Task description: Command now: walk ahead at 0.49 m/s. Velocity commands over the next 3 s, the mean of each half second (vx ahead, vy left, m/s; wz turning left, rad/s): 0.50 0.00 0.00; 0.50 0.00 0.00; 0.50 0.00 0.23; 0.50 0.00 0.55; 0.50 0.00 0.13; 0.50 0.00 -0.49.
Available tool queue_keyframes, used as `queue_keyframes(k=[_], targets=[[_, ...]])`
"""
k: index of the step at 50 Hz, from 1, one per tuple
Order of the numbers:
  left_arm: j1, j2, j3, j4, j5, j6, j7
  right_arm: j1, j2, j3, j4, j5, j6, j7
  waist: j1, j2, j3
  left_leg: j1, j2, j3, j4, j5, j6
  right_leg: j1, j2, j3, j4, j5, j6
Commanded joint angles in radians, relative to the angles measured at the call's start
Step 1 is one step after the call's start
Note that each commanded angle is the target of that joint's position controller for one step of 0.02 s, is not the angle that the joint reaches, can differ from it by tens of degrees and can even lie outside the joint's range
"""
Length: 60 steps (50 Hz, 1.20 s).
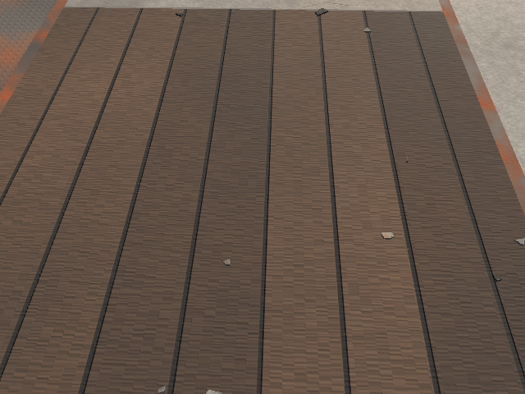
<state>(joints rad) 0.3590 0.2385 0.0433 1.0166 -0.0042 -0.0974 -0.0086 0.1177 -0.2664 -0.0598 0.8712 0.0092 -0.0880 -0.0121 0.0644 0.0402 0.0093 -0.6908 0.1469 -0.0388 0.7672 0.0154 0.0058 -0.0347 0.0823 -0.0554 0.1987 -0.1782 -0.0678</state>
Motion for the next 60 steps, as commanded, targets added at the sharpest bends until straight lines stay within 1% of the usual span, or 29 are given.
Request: queue_keyframes(k=[1, 6, 8, 9, 10, 11, 12, 13, 14, 15, 17, 20, 23, 27, 32, 35, 36, 37, 38, 39, 40, 41, 42, 43, 45, 48, 51, 55, 60], targets=[[0.002, 0.168, 0.029, -0.046, -0.012, -0.009, 0.014, -0.095, -0.024, 0.005, -0.069, 0.006, -0.013, 0.015, -0.002, -0.076, 0.077, 0.072, -0.038, 0.041, -0.147, 0.110, -0.007, -0.101, -0.260, 0.122, -0.112, 0.152, -0.141], [0.061, 0.180, 0.040, -0.015, -0.019, 0.020, 0.020, -0.170, -0.056, 0.004, -0.121, 0.013, -0.023, 0.045, -0.006, -0.085, 0.080, 0.044, -0.061, 0.027, -0.253, -0.018, 0.038, 0.103, -0.344, 0.143, -0.007, 0.244, -0.118], [0.028, 0.195, 0.045, -0.024, -0.015, 0.032, 0.020, -0.077, -0.097, -0.014, -0.106, 0.014, -0.026, 0.048, -0.071, -0.114, 0.015, 0.202, -0.107, 0.065, -0.273, -0.087, 0.070, 0.125, -0.337, 0.125, 0.115, 0.492, -0.093], [0.012, 0.180, 0.039, -0.031, -0.010, 0.039, 0.019, 0.073, -0.137, -0.038, -0.060, 0.013, -0.026, 0.043, -0.146, -0.106, -0.077, 0.404, -0.140, 0.093, -0.287, -0.080, 0.098, 0.088, -0.286, 0.086, 0.294, 0.619, -0.068], [0.019, 0.145, 0.022, -0.054, 0.005, 0.039, 0.019, 0.264, -0.206, -0.061, -0.016, 0.003, -0.024, 0.035, -0.212, -0.040, -0.227, 0.713, -0.016, -0.043, -0.252, -0.068, 0.157, -0.091, -0.229, 0.043, 0.579, 0.460, -0.035], [0.148, 0.008, -0.018, -0.060, 0.004, 0.018, 0.007, 0.363, -0.296, -0.083, 0.015, -0.008, -0.017, 0.037, -0.160, 0.219, -0.368, 1.091, 0.226, -0.526, -0.342, -0.271, 0.322, -0.515, -0.039, 0.020, 0.968, -0.077, 0.039], [0.113, 0.076, -0.005, -0.046, -0.013, -0.009, 0.003, 0.359, -0.197, -0.053, 0.009, -0.007, -0.018, 0.041, -0.181, 0.177, -0.388, 1.100, 0.244, -0.699, -0.464, -0.338, 0.313, -0.633, -0.041, 0.177, 1.096, -0.387, 0.023], [0.014, 0.157, 0.017, -0.077, -0.042, -0.024, -0.001, 0.266, -0.152, -0.036, -0.004, -0.003, -0.022, 0.039, -0.163, 0.126, -0.231, 0.971, 0.213, -0.542, -0.473, -0.312, 0.257, -0.710, -0.099, 0.175, 1.135, -0.326, 0.003], [-0.044, 0.158, 0.018, -0.091, -0.044, -0.029, 0.005, 0.171, -0.127, -0.027, -0.027, -0.005, -0.022, 0.039, -0.131, 0.051, -0.142, 0.818, 0.177, -0.404, -0.495, -0.204, 0.232, -0.687, -0.156, 0.144, 1.096, -0.229, 0.000], [-0.076, 0.148, 0.023, -0.093, -0.028, -0.025, 0.012, 0.116, -0.099, -0.019, -0.033, -0.010, -0.023, 0.043, -0.105, 0.008, -0.076, 0.688, 0.136, -0.305, -0.528, -0.114, 0.218, -0.649, -0.190, 0.130, 1.030, -0.164, 0.005], [-0.044, 0.106, 0.026, -0.083, -0.018, 0.002, 0.015, 0.093, -0.069, -0.011, -0.025, -0.019, -0.028, 0.048, -0.056, 0.043, -0.050, 0.564, 0.082, -0.198, -0.587, -0.050, 0.204, -0.541, -0.227, 0.130, 0.952, -0.094, 0.015], [-0.072, 0.081, 0.027, -0.095, -0.010, 0.025, 0.019, 0.137, -0.102, -0.020, 0.004, -0.015, -0.034, 0.038, -0.044, 0.028, -0.012, 0.526, 0.071, -0.124, -0.635, 0.033, 0.228, -0.577, -0.237, 0.113, 0.860, -0.022, 0.040], [-0.189, 0.082, 0.030, -0.136, -0.001, 0.024, 0.017, 0.185, -0.115, -0.023, 0.026, -0.012, -0.025, 0.019, -0.069, 0.013, 0.021, 0.563, 0.066, -0.085, -0.658, 0.039, 0.221, -0.662, -0.238, 0.109, 0.687, 0.123, 0.063], [-0.325, 0.060, 0.020, -0.173, -0.007, 0.012, 0.004, 0.239, -0.129, -0.024, 0.051, -0.002, -0.017, 0.007, -0.110, 0.019, 0.052, 0.579, 0.039, -0.021, -0.673, -0.007, 0.193, -0.620, -0.196, 0.069, 0.458, 0.282, 0.065], [-0.439, 0.070, 0.014, -0.221, -0.016, 0.001, -0.022, 0.308, -0.137, -0.032, 0.097, 0.007, 0.004, 0.000, -0.132, 0.019, 0.089, 0.727, 0.102, -0.024, -0.616, 0.020, 0.186, -0.647, -0.175, 0.072, 0.340, 0.225, 0.035], [-0.388, 0.108, 0.027, -0.220, -0.018, -0.008, -0.033, 0.281, -0.156, -0.042, 0.097, 0.010, 0.018, -0.006, -0.083, 0.040, 0.048, 0.788, 0.126, -0.024, -0.521, 0.207, 0.160, -0.539, -0.141, 0.047, 0.308, 0.118, -0.004], [-0.304, 0.132, 0.042, -0.198, -0.016, -0.010, -0.031, 0.257, -0.160, -0.043, 0.092, 0.010, 0.024, -0.006, -0.032, 0.049, -0.005, 0.777, 0.104, 0.000, -0.420, 0.372, 0.143, -0.407, -0.106, 0.015, 0.293, 0.108, -0.023], [-0.138, 0.177, 0.067, -0.143, -0.014, -0.008, -0.025, 0.250, -0.137, -0.033, 0.085, 0.005, 0.029, -0.006, 0.040, 0.032, -0.105, 0.712, 0.047, 0.039, -0.227, 0.436, 0.116, -0.178, -0.086, 0.002, 0.292, 0.123, -0.051], [0.044, 0.253, 0.089, -0.105, -0.002, -0.006, -0.016, 0.270, -0.104, -0.015, 0.061, -0.013, 0.030, -0.007, 0.088, -0.088, -0.255, 0.497, -0.021, 0.086, 0.094, 0.157, 0.078, 0.132, -0.270, 0.219, 0.314, 0.124, -0.118], [0.097, 0.304, 0.097, -0.080, -0.004, -0.001, -0.023, 0.396, 0.036, 0.022, 0.064, -0.010, 0.007, 0.006, 0.015, -0.351, -0.363, 0.100, -0.214, 0.046, 0.422, -0.533, 0.016, 0.435, -0.470, 0.700, 0.182, -0.097, -0.272], [0.073, 0.207, 0.068, -0.090, -0.012, -0.005, -0.024, 0.324, -0.069, 0.001, 0.068, 0.014, -0.017, 0.010, 0.051, -0.242, -0.325, -0.010, -0.171, -0.091, 0.541, -0.601, 0.038, 0.404, -0.448, 0.756, 0.105, -0.203, -0.235], [-0.016, 0.169, 0.056, -0.107, -0.012, -0.009, -0.021, 0.231, -0.120, -0.014, 0.035, 0.037, -0.033, 0.013, 0.035, -0.200, -0.192, -0.072, -0.121, -0.073, 0.553, -0.513, 0.056, 0.282, -0.424, 0.612, 0.089, -0.159, -0.192], [-0.101, 0.148, 0.048, -0.127, -0.005, -0.011, -0.021, 0.181, -0.122, -0.015, 0.025, 0.035, -0.037, 0.006, 0.003, -0.113, -0.120, -0.035, -0.065, -0.044, 0.509, -0.414, 0.058, 0.136, -0.392, 0.499, 0.065, -0.050, -0.171], [-0.150, 0.123, 0.041, -0.133, 0.004, -0.013, -0.023, 0.155, -0.116, -0.022, 0.022, 0.019, -0.033, 0.000, -0.023, -0.087, -0.067, 0.007, -0.033, -0.036, 0.452, -0.355, 0.053, 0.015, -0.362, 0.418, 0.036, 0.040, -0.165], [-0.165, 0.093, 0.032, -0.123, 0.014, -0.017, -0.026, 0.192, -0.077, -0.024, 0.031, 0.013, -0.009, -0.001, -0.070, -0.117, -0.053, 0.106, 0.001, -0.040, 0.386, -0.300, 0.048, -0.092, -0.317, 0.323, -0.019, 0.104, -0.157], [-0.121, 0.134, 0.040, -0.098, 0.007, -0.022, -0.012, 0.148, -0.058, -0.024, 0.013, 0.004, 0.013, -0.005, -0.076, -0.099, -0.005, 0.062, 0.015, -0.022, 0.278, -0.226, 0.019, -0.133, -0.310, 0.248, -0.074, 0.173, -0.176], [-0.077, 0.149, 0.042, -0.080, 0.004, -0.013, 0.006, 0.045, -0.055, -0.025, -0.020, -0.004, 0.012, -0.003, -0.052, -0.084, 0.022, -0.011, 0.013, -0.013, 0.111, -0.069, -0.005, -0.096, -0.294, 0.193, -0.092, 0.216, -0.161], [-0.017, 0.154, 0.040, -0.058, -0.005, -0.005, 0.014, -0.088, -0.029, -0.013, -0.053, 0.003, 0.003, 0.012, -0.010, -0.093, 0.051, 0.036, -0.030, 0.032, -0.112, 0.092, -0.004, -0.079, -0.259, 0.117, -0.100, 0.204, -0.128], [0.046, 0.165, 0.047, -0.018, -0.005, 0.014, 0.019, -0.194, -0.033, -0.001, -0.098, 0.017, -0.003, 0.044, 0.018, -0.092, 0.082, -0.006, -0.053, 0.042, -0.217, 0.043, 0.033, 0.099, -0.329, 0.075, -0.052, 0.239, -0.117]])
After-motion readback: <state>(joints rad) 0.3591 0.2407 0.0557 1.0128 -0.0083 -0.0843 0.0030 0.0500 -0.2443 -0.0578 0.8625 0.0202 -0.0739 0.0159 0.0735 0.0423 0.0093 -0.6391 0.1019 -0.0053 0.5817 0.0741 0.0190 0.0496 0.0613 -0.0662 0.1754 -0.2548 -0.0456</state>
